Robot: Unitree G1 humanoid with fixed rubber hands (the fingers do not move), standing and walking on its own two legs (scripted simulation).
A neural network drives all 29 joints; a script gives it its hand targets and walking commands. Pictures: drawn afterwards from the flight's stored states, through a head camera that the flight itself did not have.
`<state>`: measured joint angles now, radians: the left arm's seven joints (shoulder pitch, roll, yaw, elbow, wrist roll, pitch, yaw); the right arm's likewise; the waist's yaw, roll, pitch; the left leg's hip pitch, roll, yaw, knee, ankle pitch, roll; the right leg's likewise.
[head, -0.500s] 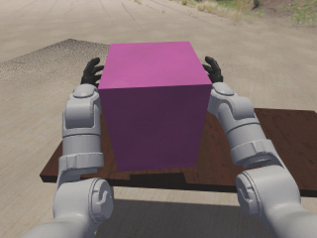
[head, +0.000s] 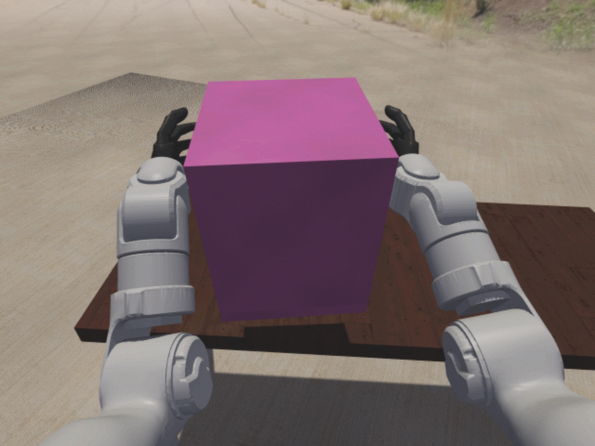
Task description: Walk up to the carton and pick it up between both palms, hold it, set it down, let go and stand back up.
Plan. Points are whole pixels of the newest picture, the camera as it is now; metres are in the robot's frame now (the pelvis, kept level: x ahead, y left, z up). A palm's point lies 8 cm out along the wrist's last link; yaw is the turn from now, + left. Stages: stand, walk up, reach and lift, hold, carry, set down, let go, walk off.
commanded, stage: hold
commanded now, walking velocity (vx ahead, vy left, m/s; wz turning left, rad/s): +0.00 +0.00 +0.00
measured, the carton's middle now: (288, 199) +0.38 +0.00 +0.21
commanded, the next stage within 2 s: none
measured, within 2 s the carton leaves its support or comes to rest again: neither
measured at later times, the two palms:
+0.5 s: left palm (169, 168) +0.37 +0.15 +0.26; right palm (400, 165) +0.37 -0.14 +0.26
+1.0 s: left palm (168, 166) +0.38 +0.15 +0.26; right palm (398, 164) +0.37 -0.14 +0.26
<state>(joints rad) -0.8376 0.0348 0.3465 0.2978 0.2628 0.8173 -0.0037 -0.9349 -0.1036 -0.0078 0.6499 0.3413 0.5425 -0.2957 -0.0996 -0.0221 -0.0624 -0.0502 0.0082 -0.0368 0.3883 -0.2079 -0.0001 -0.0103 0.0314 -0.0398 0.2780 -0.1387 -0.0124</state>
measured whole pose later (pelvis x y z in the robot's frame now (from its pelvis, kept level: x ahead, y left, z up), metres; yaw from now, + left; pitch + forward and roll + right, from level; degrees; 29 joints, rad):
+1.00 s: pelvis +0.01 +0.00 +0.00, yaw +0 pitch -8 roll -2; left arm -0.83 0.03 0.36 0.28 0.27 0.84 -0.01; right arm -0.94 -0.11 0.02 0.65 0.37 0.54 -0.30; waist -0.10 -0.01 -0.06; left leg -0.04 0.01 -0.04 0.39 -0.22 0.00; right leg 0.01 0.03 -0.04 0.26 -0.14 -0.01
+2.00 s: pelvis +0.00 +0.00 +0.00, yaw +0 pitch -7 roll -1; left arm -0.86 0.04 0.36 0.31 0.27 0.83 0.00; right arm -0.96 -0.11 0.01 0.68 0.36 0.54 -0.30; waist -0.09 -0.01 -0.07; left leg -0.05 0.01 -0.04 0.38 -0.21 0.00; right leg 0.00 0.03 -0.04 0.26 -0.14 -0.01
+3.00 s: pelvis +0.00 +0.00 +0.00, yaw +0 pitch -8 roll -2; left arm -0.83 0.03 0.34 0.29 0.27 0.82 0.00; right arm -0.92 -0.10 0.00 0.65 0.36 0.55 -0.30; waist -0.11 -0.02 -0.06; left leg -0.05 0.01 -0.04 0.39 -0.21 0.00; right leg 0.00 0.03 -0.04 0.28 -0.14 -0.01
